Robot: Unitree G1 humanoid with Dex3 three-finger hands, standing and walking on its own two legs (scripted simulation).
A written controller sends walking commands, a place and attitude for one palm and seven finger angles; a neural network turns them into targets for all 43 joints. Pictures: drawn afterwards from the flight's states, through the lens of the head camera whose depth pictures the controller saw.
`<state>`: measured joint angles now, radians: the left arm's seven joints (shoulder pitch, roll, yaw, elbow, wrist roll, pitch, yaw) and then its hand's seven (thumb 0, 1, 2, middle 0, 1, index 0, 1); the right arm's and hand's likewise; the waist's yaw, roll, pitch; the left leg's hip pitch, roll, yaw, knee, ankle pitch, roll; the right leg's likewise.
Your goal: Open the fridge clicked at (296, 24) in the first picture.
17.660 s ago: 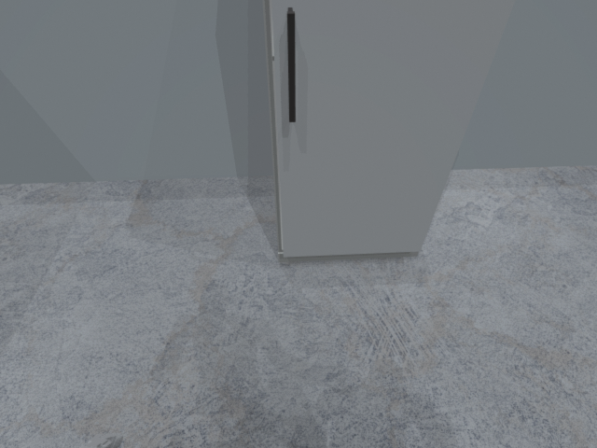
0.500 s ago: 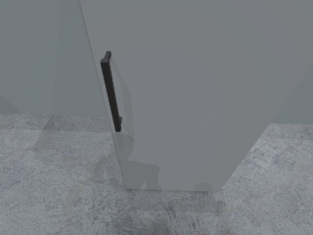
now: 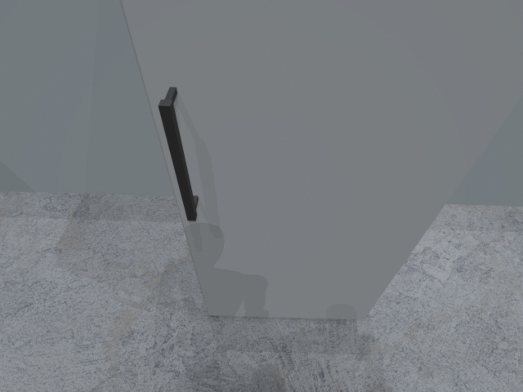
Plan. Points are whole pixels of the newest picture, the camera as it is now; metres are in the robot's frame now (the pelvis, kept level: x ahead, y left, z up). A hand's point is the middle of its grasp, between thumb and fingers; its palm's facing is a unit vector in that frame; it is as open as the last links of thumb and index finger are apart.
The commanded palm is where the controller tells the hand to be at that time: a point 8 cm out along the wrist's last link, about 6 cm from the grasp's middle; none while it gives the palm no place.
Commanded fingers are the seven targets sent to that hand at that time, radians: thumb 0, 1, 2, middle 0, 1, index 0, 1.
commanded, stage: look again from close up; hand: left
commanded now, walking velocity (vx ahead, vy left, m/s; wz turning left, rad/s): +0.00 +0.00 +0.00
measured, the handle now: (183, 163) +0.46 +0.17 +0.10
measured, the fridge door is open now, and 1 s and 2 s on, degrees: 0 0 0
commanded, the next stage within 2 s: raise the hand to about handle height in 0.10 s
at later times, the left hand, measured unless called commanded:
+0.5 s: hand (163, 327) +0.20 +0.15 +0.03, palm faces +0.06 -1.00 -0.01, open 7.9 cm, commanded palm +0.11 +0.23 -0.04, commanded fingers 0.00 0.53 0.74 -0.23 -0.54 -0.23 -0.54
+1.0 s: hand (130, 339) +0.19 +0.20 +0.01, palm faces +0.00 -1.00 -0.03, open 10.9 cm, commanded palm +0.14 +0.26 +0.03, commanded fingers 0.00 -0.06 0.49 -0.27 -0.92 -0.27 -0.92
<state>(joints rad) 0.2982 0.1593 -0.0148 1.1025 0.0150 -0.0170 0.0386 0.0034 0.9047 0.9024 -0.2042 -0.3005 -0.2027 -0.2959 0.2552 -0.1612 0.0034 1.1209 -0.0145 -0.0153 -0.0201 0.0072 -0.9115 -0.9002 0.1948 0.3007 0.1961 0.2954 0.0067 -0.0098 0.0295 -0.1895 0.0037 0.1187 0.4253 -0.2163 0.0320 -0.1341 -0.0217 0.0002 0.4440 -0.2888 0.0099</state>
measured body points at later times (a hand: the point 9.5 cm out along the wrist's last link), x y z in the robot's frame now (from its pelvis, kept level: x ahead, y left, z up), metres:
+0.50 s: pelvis -0.03 -0.02 -0.03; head -0.03 -0.02 +0.42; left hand +0.19 +0.21 +0.03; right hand +0.16 -0.27 -0.10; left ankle +0.01 +0.10 -0.74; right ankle -0.03 -0.12 -0.74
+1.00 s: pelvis -0.04 -0.03 -0.05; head -0.01 -0.04 +0.40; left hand +0.18 +0.25 +0.02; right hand +0.13 -0.24 -0.14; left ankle +0.01 +0.10 -0.74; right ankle -0.03 -0.13 -0.74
